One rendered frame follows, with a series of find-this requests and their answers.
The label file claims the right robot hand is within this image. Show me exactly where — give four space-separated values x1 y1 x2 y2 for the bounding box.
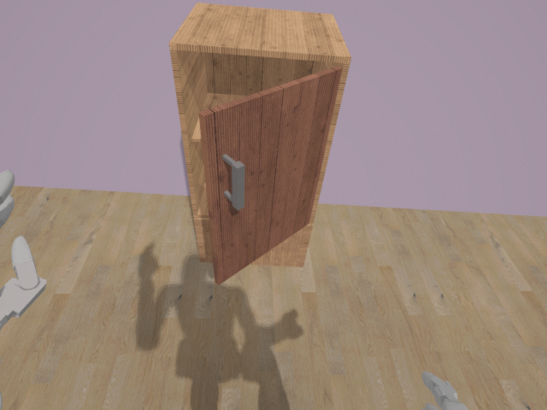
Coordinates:
421 372 468 410

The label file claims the cupboard door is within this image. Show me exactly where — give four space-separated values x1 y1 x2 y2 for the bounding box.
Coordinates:
198 66 342 285

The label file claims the left robot hand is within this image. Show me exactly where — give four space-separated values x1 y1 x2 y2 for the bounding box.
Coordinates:
0 170 47 330

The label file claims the handle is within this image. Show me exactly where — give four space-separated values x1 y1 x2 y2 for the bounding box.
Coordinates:
222 154 244 210

